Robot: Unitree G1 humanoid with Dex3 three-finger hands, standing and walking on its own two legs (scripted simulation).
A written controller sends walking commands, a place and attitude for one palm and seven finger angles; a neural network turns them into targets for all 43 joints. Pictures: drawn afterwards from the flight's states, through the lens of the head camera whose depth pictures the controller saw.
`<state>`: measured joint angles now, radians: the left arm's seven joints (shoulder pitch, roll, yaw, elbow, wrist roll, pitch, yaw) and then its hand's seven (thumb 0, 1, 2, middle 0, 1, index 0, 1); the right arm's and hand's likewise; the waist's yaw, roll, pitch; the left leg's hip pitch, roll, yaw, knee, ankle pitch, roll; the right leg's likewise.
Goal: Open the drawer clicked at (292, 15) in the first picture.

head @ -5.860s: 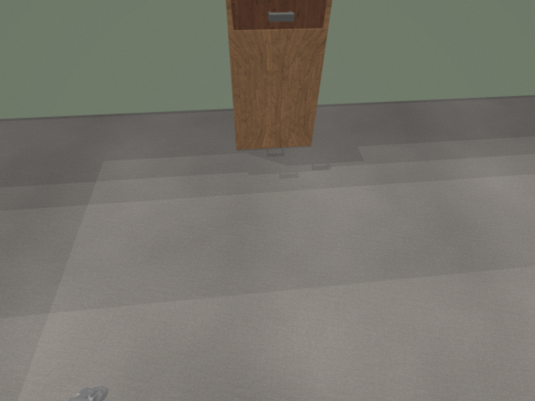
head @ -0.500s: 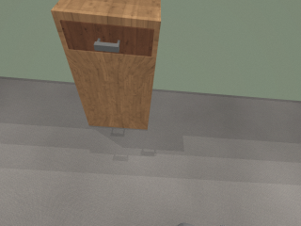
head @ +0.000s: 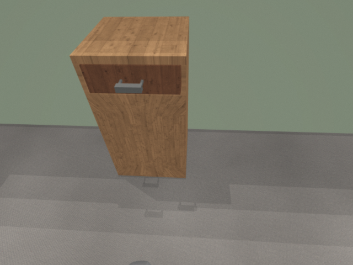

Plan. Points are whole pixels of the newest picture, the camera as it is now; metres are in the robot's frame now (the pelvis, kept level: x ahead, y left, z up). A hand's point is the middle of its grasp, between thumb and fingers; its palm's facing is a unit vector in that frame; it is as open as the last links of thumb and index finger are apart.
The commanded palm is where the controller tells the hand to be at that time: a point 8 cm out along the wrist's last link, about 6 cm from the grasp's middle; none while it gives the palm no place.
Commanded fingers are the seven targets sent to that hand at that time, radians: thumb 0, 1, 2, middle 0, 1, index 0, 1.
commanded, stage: take the last steps up to it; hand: left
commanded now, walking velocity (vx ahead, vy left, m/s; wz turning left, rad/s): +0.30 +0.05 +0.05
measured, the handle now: (130, 85) +0.79 +0.23 -0.02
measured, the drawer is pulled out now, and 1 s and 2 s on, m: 0.00 0.00 0.00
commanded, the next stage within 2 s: come to a stop and stand still in 0.60 s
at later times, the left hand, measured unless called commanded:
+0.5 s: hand out of the picture +0.16 +0.27 -0.18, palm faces +0.06 -0.98 -0.17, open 7.4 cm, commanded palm none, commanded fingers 0.00 0.90 0.90 -0.20 -0.30 -0.20 -0.30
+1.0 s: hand (113, 201) +0.35 +0.23 -0.17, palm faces +0.02 -0.97 -0.24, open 7.2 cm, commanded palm none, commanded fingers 0.00 0.90 0.90 -0.20 -0.30 -0.20 -0.30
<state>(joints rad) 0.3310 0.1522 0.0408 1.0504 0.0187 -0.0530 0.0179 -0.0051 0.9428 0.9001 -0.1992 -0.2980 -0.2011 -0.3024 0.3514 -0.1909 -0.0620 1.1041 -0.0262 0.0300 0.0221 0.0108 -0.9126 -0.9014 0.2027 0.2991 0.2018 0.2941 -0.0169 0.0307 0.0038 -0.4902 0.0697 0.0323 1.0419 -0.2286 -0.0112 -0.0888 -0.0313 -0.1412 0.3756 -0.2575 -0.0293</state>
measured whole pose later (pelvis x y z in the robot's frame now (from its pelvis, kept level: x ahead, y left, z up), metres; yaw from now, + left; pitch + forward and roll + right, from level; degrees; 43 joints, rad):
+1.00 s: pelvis +0.25 +0.05 -0.01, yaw -1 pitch +0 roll +2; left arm 0.12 0.14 0.04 1.01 0.02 0.01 0.03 -0.01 0.93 0.90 -0.20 -0.30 -0.20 -0.30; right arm 0.25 -0.16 -0.04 1.08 0.00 0.05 -0.02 0.01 -0.91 -0.90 0.20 0.30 0.20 0.29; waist -0.01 0.02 0.08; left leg -0.36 0.03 0.03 0.89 -0.48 -0.04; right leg -0.30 -0.05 -0.14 0.49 -0.19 -0.05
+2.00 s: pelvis +0.28 +0.11 -0.01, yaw -2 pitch -2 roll +1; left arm 0.25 0.15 0.00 1.09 0.01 0.00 0.03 0.01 0.93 0.90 -0.20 -0.30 -0.20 -0.30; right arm 0.33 -0.15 0.02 1.11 -0.01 -0.02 -0.03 0.01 -0.91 -0.90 0.20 0.30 0.20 0.29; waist -0.02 0.02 0.03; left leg -0.10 -0.04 0.10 0.45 -0.32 0.05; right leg -0.24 -0.05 0.02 0.50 -0.23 0.04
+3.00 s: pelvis +0.29 +0.08 -0.01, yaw +0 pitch -1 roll +0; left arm 0.31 0.13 0.00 1.12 0.01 -0.01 0.03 0.01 0.92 0.90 -0.20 -0.30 -0.20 -0.30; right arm 0.33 -0.10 0.02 1.15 -0.01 -0.02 -0.04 0.00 -0.91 -0.90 0.20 0.30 0.20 0.29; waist 0.00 0.00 0.02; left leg -0.09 0.02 0.05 0.43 -0.32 0.00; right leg -0.20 0.01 -0.03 0.45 -0.23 -0.02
